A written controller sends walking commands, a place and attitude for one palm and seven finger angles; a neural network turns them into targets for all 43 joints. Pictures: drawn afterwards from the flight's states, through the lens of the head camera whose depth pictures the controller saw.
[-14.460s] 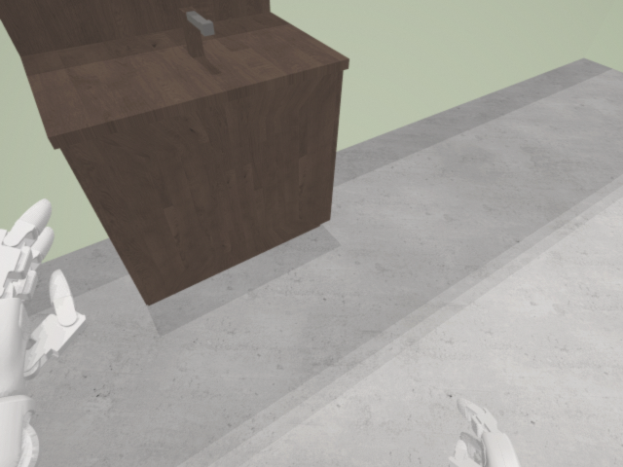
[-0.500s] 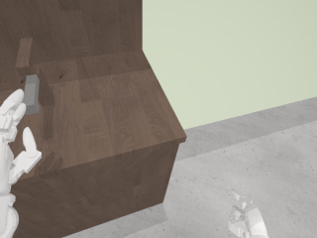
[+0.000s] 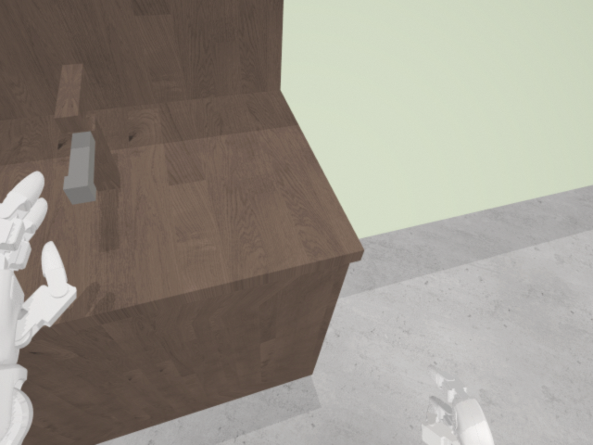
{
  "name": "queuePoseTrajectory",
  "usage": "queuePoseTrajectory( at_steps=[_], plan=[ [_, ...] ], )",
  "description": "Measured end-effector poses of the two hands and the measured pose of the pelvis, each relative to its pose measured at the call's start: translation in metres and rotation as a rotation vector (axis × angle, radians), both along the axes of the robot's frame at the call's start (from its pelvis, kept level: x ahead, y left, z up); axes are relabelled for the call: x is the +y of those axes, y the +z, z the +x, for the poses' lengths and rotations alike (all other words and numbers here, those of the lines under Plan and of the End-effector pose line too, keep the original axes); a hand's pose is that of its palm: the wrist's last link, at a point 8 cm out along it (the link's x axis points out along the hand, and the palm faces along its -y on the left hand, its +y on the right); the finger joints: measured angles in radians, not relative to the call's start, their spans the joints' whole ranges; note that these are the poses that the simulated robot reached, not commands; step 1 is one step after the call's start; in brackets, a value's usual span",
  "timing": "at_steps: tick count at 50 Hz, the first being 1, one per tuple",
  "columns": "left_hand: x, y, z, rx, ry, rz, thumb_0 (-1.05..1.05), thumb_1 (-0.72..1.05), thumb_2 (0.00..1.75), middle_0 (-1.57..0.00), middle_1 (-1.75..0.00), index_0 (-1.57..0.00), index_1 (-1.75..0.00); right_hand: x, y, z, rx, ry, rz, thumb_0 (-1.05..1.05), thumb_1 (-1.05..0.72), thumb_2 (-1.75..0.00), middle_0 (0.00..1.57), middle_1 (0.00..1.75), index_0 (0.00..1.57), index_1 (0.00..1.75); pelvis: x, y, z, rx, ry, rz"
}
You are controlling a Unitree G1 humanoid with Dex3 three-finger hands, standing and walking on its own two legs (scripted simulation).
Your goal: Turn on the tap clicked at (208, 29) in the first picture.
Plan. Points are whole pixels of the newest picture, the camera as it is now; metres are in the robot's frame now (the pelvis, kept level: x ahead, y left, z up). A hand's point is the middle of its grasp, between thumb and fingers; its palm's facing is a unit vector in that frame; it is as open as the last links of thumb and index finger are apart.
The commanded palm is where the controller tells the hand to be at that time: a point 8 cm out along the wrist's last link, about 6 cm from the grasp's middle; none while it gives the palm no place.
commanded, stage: come to a stop and stand still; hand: left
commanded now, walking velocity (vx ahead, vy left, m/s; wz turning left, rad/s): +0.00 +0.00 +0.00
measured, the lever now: (80, 188) +0.37 +0.33 +0.12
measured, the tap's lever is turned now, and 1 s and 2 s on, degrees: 0 0 0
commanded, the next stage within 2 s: look again from close up in 0.98 s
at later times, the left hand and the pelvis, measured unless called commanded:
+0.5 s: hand (112, 290) +0.22 +0.21 +0.15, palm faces +0.25 -0.86 -0.44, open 7.4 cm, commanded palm +0.16 +0.27 +0.17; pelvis -0.01 -0.01 +0.00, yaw -2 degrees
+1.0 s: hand (96, 278) +0.23 +0.23 +0.15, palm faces +0.35 -0.86 -0.37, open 7.4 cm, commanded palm +0.17 +0.26 +0.17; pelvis +0.01 -0.01 +0.00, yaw -1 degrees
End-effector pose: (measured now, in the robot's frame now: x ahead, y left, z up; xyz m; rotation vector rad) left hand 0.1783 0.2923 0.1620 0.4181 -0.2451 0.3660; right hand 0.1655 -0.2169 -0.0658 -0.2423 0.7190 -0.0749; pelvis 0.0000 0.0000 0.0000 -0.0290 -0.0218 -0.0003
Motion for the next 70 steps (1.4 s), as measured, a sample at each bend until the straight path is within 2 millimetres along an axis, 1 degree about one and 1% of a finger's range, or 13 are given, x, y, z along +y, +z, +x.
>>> queuePoseTrajectory(
  at_steps=[11,14,17,20,23,25,29,33,37,42,51,60,70],
  plan=[
    [0.0,0.003,-0.001,-0.008,0.001,0.021,0.02,0.89,0.9,-0.2,-0.3,-0.21,-0.3,-0.003,-0.002,-0.004,0.005,-0.011,0.003,0.02,-0.9,-0.9,0.2,0.3,0.21,0.3,0.0,0.0,0.0,-0.001,0.003,0.0],
    [0.022,0.032,0.013,-0.105,0.029,0.206,0.02,0.89,0.9,-0.21,-0.3,-0.22,-0.3,-0.002,-0.008,-0.005,0.032,0.056,-0.018,0.01,-0.9,-0.9,0.2,0.3,0.2,0.3,-0.007,-0.004,-0.008,0.007,0.02,0.002],
    [0.034,0.051,0.023,-0.195,0.075,0.192,0.02,0.89,0.9,-0.21,-0.3,-0.21,-0.3,-0.003,-0.013,-0.007,0.042,0.072,0.018,0.02,-0.9,-0.9,0.2,0.3,0.21,0.3,-0.009,-0.006,-0.013,0.007,0.004,0.006],
    [0.007,0.043,0.023,-0.157,0.0,0.144,0.02,0.9,0.9,-0.2,-0.3,-0.2,-0.3,-0.005,-0.012,-0.009,0.004,0.033,0.07,0.02,-0.9,-0.9,0.2,0.3,0.21,0.3,-0.006,-0.005,-0.011,0.009,-0.021,0.008],
    [-0.026,0.02,0.017,-0.038,-0.117,0.11,0.02,0.9,0.9,-0.2,-0.3,-0.2,-0.3,-0.009,-0.011,-0.014,-0.015,-0.012,0.081,0.02,-0.9,-0.9,0.2,0.3,0.21,0.3,-0.005,-0.005,-0.008,0.009,-0.037,0.012],
    [-0.034,0.006,0.012,0.034,-0.152,0.095,0.02,0.9,0.9,-0.2,-0.3,-0.21,-0.3,-0.012,-0.01,-0.018,-0.009,-0.038,0.07,0.02,-0.9,-0.9,0.2,0.3,0.21,0.3,-0.008,-0.004,-0.007,0.008,-0.038,0.014],
    [-0.025,-0.008,0.008,0.088,-0.105,0.078,0.02,0.89,0.9,-0.21,-0.3,-0.22,-0.3,-0.021,-0.011,-0.023,0.018,-0.049,0.03,0.02,-0.9,-0.9,0.2,0.3,0.21,0.3,-0.014,-0.004,-0.006,0.004,-0.029,0.011],
    [-0.014,0.0,0.006,0.022,-0.027,0.054,0.02,0.89,0.9,-0.21,-0.3,-0.22,-0.3,-0.028,-0.01,-0.021,0.03,-0.027,-0.005,0.02,-0.9,-0.9,0.2,0.3,0.21,0.3,-0.017,-0.004,-0.005,0.002,-0.022,0.006],
    [-0.019,0.009,0.008,-0.054,-0.023,0.03,0.02,0.89,0.9,-0.21,-0.3,-0.21,-0.3,-0.031,-0.005,-0.013,0.01,-0.013,-0.024,0.02,-0.9,-0.9,0.2,0.3,0.21,0.3,-0.017,-0.003,-0.002,0.006,-0.021,0.005],
    [-0.025,0.008,0.015,-0.052,-0.058,0.026,0.02,0.89,0.9,-0.2,-0.3,-0.21,-0.3,-0.028,0.003,0.002,-0.035,-0.018,-0.018,0.02,-0.9,-0.9,0.2,0.3,0.21,0.3,-0.015,-0.002,0.003,0.011,-0.02,0.005],
    [-0.017,0.005,0.016,-0.007,-0.047,0.031,0.02,0.89,0.9,-0.21,-0.3,-0.21,-0.3,-0.014,0.007,0.017,-0.055,0.003,0.002,0.02,-0.9,-0.9,0.2,0.3,0.21,0.3,-0.012,-0.001,0.007,0.015,-0.016,0.006],
    [-0.013,0.007,0.01,-0.012,-0.02,0.023,0.02,0.89,0.9,-0.21,-0.3,-0.21,-0.3,-0.005,0.001,0.015,-0.023,0.021,0.013,0.02,-0.9,-0.9,0.2,0.3,0.21,0.3,-0.009,0.0,0.006,0.011,-0.009,0.005],
    [-0.012,0.006,0.007,-0.003,-0.019,0.016,0.02,0.89,0.9,-0.2,-0.3,-0.21,-0.3,-0.009,0.0,0.005,-0.012,0.0,0.007,0.02,-0.9,-0.9,0.2,0.3,0.21,0.3,-0.008,0.0,0.004,0.002,-0.007,0.005]
  ],
)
